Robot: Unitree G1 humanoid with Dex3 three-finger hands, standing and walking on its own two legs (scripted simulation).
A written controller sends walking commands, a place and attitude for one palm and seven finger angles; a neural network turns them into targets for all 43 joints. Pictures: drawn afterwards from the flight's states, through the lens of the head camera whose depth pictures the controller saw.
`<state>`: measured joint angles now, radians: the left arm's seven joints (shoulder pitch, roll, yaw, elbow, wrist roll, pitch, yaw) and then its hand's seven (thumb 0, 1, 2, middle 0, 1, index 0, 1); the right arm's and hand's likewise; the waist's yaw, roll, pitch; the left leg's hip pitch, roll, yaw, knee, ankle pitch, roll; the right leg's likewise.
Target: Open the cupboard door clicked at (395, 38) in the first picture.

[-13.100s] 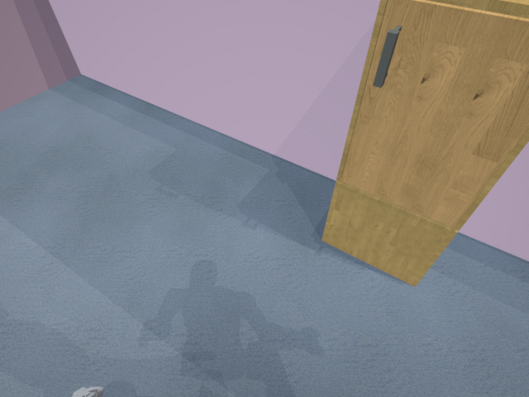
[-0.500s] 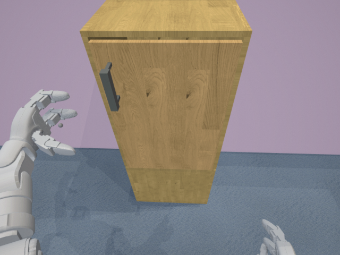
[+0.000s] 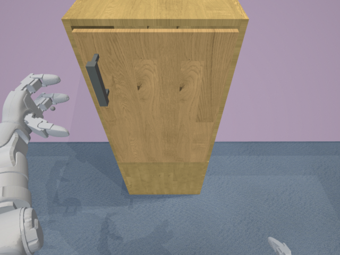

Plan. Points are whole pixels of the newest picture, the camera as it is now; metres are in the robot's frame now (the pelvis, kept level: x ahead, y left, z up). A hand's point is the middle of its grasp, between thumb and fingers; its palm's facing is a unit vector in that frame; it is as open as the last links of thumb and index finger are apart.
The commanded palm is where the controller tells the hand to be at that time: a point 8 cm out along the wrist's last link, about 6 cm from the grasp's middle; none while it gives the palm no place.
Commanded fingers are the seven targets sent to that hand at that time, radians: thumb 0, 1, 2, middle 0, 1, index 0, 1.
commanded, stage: move the hooked fingers beside the handle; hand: left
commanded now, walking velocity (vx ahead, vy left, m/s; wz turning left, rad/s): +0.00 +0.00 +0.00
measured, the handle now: (100, 80) +0.52 +0.21 +0.13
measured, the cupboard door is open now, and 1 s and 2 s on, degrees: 0 0 0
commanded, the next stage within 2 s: slide the fingers in behind the handle in 1.44 s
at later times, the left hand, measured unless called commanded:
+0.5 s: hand (64, 92) +0.45 +0.27 +0.15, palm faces +0.04 -1.00 -0.01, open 14.0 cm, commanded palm +0.43 +0.32 +0.14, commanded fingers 0.00 -0.50 0.30 -0.30 -1.20 -0.30 -1.20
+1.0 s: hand (67, 88) +0.47 +0.28 +0.14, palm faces +0.04 -1.00 -0.02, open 14.0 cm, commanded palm +0.44 +0.32 +0.14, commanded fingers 0.00 -0.50 0.30 -0.30 -1.20 -0.30 -1.20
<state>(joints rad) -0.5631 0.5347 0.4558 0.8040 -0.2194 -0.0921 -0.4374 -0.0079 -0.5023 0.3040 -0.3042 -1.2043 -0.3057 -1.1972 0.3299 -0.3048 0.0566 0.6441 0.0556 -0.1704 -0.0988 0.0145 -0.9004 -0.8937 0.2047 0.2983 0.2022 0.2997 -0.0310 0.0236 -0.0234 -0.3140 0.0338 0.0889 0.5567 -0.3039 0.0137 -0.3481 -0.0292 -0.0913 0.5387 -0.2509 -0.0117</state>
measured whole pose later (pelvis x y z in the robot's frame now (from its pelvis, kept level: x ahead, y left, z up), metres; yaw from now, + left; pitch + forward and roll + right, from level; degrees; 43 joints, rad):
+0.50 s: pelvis +0.00 +0.01 -0.01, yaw +0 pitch +9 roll -1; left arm -0.81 0.62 0.45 1.09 -0.16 -0.18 -0.44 -0.01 -0.50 0.30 -0.30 -1.20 -0.31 -1.20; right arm 0.37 -0.31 0.05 0.66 0.04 -0.09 -0.08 0.01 -0.90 -0.89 0.21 0.30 0.20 0.30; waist -0.08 0.02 -0.03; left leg -0.44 0.03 0.09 0.63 -0.33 0.03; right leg -0.47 -0.03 -0.09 0.58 -0.26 0.00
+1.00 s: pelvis +0.01 +0.01 -0.01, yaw -1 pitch +11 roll -1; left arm -0.80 0.65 0.49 1.07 -0.16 -0.20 -0.45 -0.01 -0.50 0.30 -0.30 -1.20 -0.30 -1.20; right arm 0.41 -0.30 0.04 0.63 0.04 -0.01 -0.07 0.01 -0.90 -0.89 0.21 0.30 0.20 0.30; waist -0.10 0.02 -0.05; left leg -0.49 0.05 0.10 0.65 -0.36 0.02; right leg -0.51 -0.02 -0.08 0.59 -0.27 0.00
